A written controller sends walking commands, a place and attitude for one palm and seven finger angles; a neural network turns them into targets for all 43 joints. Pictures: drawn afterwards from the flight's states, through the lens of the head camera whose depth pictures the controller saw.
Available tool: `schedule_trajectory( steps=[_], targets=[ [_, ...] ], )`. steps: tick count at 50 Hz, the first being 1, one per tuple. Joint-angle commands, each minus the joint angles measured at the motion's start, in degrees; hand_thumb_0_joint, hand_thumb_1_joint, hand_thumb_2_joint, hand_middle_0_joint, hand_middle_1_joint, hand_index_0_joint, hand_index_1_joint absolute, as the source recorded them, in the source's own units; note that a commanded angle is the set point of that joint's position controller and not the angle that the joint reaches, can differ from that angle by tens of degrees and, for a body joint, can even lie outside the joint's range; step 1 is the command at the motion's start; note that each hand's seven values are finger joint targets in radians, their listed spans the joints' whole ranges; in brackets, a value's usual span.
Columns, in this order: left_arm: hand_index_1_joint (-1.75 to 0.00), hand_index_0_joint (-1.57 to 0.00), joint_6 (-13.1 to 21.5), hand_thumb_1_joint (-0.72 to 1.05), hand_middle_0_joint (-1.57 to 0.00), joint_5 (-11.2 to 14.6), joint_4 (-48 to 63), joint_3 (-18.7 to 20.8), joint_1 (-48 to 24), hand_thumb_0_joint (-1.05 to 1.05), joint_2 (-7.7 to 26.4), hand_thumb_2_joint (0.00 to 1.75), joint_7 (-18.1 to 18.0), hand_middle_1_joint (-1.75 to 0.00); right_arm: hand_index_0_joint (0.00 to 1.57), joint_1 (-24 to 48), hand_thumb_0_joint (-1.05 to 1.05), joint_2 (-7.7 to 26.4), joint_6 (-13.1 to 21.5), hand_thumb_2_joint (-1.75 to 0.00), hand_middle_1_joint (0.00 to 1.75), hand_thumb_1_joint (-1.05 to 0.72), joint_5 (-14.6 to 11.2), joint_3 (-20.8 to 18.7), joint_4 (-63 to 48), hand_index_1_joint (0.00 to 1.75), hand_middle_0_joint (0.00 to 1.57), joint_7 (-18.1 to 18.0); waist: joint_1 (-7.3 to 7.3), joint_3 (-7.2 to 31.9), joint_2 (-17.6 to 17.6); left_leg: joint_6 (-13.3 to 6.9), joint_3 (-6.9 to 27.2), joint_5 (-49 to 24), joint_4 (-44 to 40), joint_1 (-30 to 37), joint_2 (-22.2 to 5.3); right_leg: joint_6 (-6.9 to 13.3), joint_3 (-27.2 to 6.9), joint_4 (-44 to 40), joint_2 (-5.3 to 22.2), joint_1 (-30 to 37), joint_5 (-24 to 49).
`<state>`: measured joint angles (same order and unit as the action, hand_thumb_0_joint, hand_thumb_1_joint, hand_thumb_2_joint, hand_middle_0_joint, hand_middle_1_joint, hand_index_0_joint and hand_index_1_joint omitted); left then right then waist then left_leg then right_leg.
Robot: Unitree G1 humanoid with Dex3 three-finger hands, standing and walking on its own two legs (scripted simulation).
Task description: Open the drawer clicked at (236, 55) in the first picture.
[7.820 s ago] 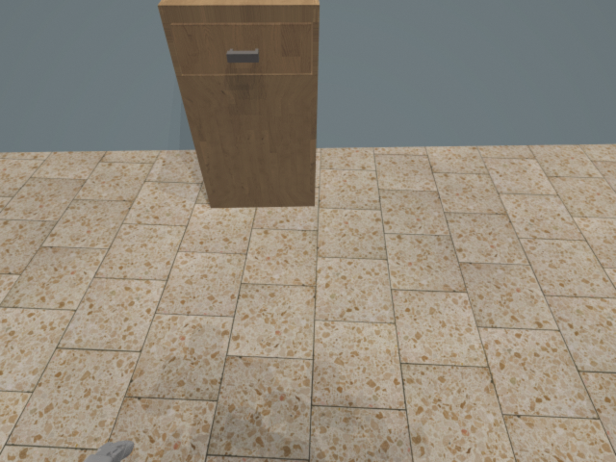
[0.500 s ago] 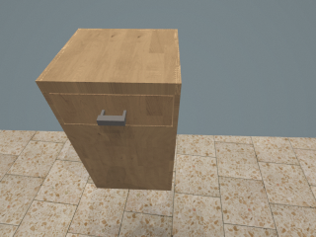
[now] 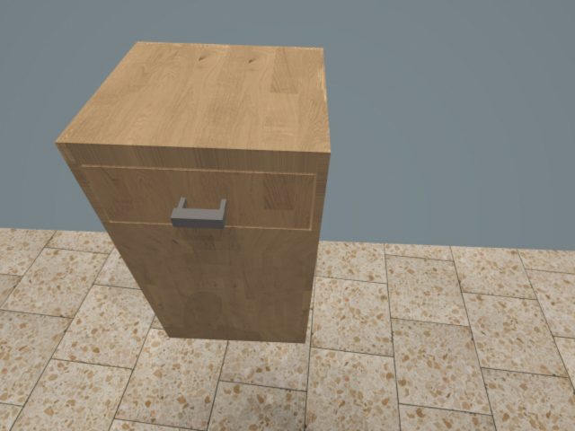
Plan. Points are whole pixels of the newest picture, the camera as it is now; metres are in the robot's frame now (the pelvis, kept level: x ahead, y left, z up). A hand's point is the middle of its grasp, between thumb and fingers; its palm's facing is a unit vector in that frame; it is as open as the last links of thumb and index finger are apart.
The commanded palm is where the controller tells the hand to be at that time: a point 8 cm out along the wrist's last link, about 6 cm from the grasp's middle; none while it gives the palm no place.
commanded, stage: look again from close up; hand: left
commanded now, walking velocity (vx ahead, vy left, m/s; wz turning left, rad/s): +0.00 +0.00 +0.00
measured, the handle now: (201, 210) +0.52 +0.21 -0.04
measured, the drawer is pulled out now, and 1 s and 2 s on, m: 0.00 0.00 0.00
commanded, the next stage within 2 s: raise the hand with hooked fingers in 0.22 s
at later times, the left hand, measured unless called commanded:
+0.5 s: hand out of the picture +0.13 +0.20 -0.09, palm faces -0.07 -0.80 -0.60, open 7.4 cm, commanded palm +0.12 +0.20 -0.05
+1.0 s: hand (154, 363) +0.21 +0.21 -0.03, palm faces +0.11 -0.08 -0.99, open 10.1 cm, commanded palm +0.19 +0.20 +0.02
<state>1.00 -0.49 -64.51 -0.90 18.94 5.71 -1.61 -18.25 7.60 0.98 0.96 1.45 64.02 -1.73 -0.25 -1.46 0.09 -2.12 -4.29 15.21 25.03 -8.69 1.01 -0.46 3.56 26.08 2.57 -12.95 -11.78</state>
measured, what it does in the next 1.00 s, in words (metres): lowers itself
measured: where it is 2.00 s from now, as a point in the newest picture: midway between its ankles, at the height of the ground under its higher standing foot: outside the picture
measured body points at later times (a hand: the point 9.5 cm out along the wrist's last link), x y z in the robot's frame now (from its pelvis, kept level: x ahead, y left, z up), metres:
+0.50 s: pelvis +0.01 +0.00 -0.01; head +0.01 -0.03 +0.44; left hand +0.13 +0.24 -0.05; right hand +0.07 -0.25 -0.15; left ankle -0.02 +0.09 -0.74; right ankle +0.02 -0.12 -0.74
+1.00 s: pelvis +0.01 -0.04 -0.05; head +0.05 -0.07 +0.40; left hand +0.20 +0.21 +0.02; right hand +0.27 -0.23 -0.13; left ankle -0.02 +0.09 -0.74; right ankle +0.02 -0.12 -0.74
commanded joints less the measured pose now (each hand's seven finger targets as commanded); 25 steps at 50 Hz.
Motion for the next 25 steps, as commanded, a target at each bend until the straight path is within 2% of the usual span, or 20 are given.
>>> schedule_trajectory(
  steps=[1, 15, 16, 17, 18, 19, 20, 21, 22, 23, 24, 25],
  targets=[
    [-0.30, -0.20, 0.5, 0.90, -0.20, -0.2, 1.4, 0.9, 3.8, 0.00, 5.1, 0.90, -0.6, -0.30, 0.20, -4.2, 0.00, 4.4, 0.9, -0.90, 0.30, -0.90, -0.3, -0.7, -0.9, 0.30, 0.20, -0.1, 0.16, -3.3, -0.2, -0.3, 6.1, -4.2, -6.9, -5.6, -6.7, 2.3, -4.6, -4.1, 3.9, 2.3, 4.3],
    [-0.30, -0.20, 0.6, 0.90, -0.20, -0.1, 1.4, 1.0, 4.5, 0.00, 4.6, 0.90, -0.7, -0.30, 0.20, -4.4, 0.00, 3.6, 0.9, -0.90, 0.30, -0.90, -0.3, -0.8, 0.3, 0.30, 0.20, -0.3, 0.00, -3.2, 0.4, -0.1, 5.6, -6.2, -6.4, -4.4, -6.6, 2.4, -4.9, -4.7, 3.8, 3.1, 6.6],
    [-0.30, -0.20, 1.5, 0.90, -0.20, -0.9, -0.6, 1.2, 6.9, 0.00, 8.6, 0.90, -3.0, -0.30, 0.20, 2.3, 0.00, 6.7, 1.5, -0.90, 0.30, -0.90, -0.9, -1.6, -4.2, 0.30, 0.20, 0.2, -1.86, -4.0, 3.1, 1.8, 3.8, -13.1, 4.2, -7.1, -7.7, 1.9, -7.0, -1.8, 6.6, 1.7, 27.7],
    [-0.32, -0.20, 10.8, 0.88, -0.20, -6.1, 88.0, -4.6, -39.0, 0.00, 20.9, 0.89, -2.7, -0.32, 0.20, 2.3, 0.00, 15.8, 9.4, -0.90, 0.30, -0.90, -4.3, -1.1, -25.3, 0.30, 0.20, -2.6, 3.82, 24.6, -14.0, -0.3, 3.8, -16.0, -3.7, 7.5, -2.0, 2.8, -8.6, 2.7, -0.7, 7.7, 14.8],
    [-0.33, -0.20, 4.8, 0.85, -0.20, -7.7, 69.8, -0.4, -16.5, 0.00, 19.3, 0.88, -7.5, -0.33, 0.20, 9.2, 0.00, 11.4, 14.9, -0.90, 0.30, -0.90, -4.2, -1.4, -22.2, 0.30, 0.20, -5.2, -0.81, 19.3, -17.8, 0.3, 3.0, -21.4, -4.1, 7.3, -3.8, 4.0, -3.8, 5.3, -1.7, 2.9, 2.9],
    [-0.34, -0.21, 0.6, 0.83, -0.21, -5.1, 66.8, -0.6, -13.7, 0.00, 14.9, 0.87, -10.8, -0.34, 0.20, 7.6, 0.00, 11.8, 16.9, -0.90, 0.30, -0.90, -4.7, -3.0, -18.3, 0.30, 0.20, -5.3, 0.63, 13.1, -16.1, 2.0, 2.7, -12.0, -4.8, 1.5, -3.8, 3.1, -1.0, 6.3, -2.3, -1.4, -3.5],
    [-0.36, -0.21, -5.5, 0.81, -0.21, -7.3, 56.1, -5.8, 2.9, 0.00, 6.1, 0.86, -11.7, -0.36, 0.20, 6.0, 0.00, 8.8, 16.9, -0.90, 0.30, -0.90, -5.2, -2.5, -18.1, 0.30, 0.20, -5.0, 0.34, 8.1, -8.4, 1.6, 4.0, -5.1, -5.1, -3.7, -3.8, 2.5, 0.4, 5.4, -2.2, -4.0, -5.5],
    [-0.37, -0.21, -5.8, 0.78, -0.21, -7.8, 67.8, -9.8, -5.1, 0.00, 4.1, 0.85, -11.5, -0.37, 0.20, 7.3, 0.00, 9.6, 17.6, -0.90, 0.30, -0.90, -6.1, -2.3, -23.5, 0.30, 0.20, -4.7, 1.24, 1.3, -4.5, 1.2, 5.2, -0.5, -4.9, -7.8, -3.3, 2.1, 0.8, 4.1, -1.9, -5.3, -4.8],
    [-0.39, -0.21, -5.5, 0.76, -0.21, -12.5, 69.8, -10.2, -3.6, 0.00, 5.5, 0.84, -12.0, -0.39, 0.20, 7.9, 0.00, 11.7, 18.8, -0.90, 0.30, -0.90, -5.6, -2.9, -24.4, 0.30, 0.20, -4.7, 1.20, 2.6, -1.6, 0.7, 5.1, 2.6, -3.2, -7.6, -3.0, 2.2, -0.5, 3.4, -2.2, -7.2, -6.1],
    [-0.40, -0.21, -4.8, 0.74, -0.21, -17.6, 71.2, -11.8, -3.6, 0.00, 6.8, 0.83, -13.2, -0.40, 0.20, 8.8, 0.00, 13.2, 19.8, -0.90, 0.30, -0.90, -4.4, -2.5, -25.9, 0.30, 0.20, -4.5, 2.18, 0.1, -0.1, 0.3, 6.0, 4.7, -1.4, -9.9, -2.2, 2.6, -1.4, 3.7, -2.6, -10.3, -7.8],
    [-0.42, -0.21, -5.1, 0.71, -0.21, -22.0, 71.3, -13.0, -2.6, 0.00, 6.6, 0.82, -14.3, -0.42, 0.20, 8.5, 0.00, 13.7, 19.6, -0.90, 0.30, -0.90, -3.5, -2.7, -28.4, 0.30, 0.20, -4.0, 2.49, 0.4, 3.2, 0.0, 6.8, 4.8, 0.5, -11.6, -1.4, 2.7, -1.5, 4.9, -3.0, -12.1, -8.8],
    [-0.43, -0.22, -5.0, 0.69, -0.22, -28.2, 70.6, -12.9, -4.0, 0.00, 8.0, 0.81, -15.6, -0.43, 0.20, 8.1, 0.00, 14.3, 18.8, -0.90, 0.30, -0.90, -1.9, -3.0, -29.4, 0.30, 0.20, -3.4, 2.89, 1.7, 6.4, 0.2, 6.9, 3.4, 2.8, -12.5, -0.5, 3.0, -1.7, 5.6, -3.5, -14.3, -10.1]
  ],
)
